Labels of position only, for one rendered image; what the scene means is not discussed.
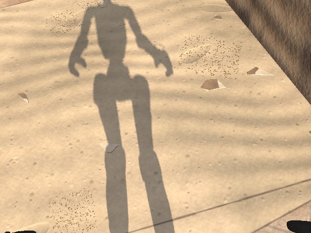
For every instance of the right robot hand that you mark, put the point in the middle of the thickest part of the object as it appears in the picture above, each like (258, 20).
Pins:
(299, 226)

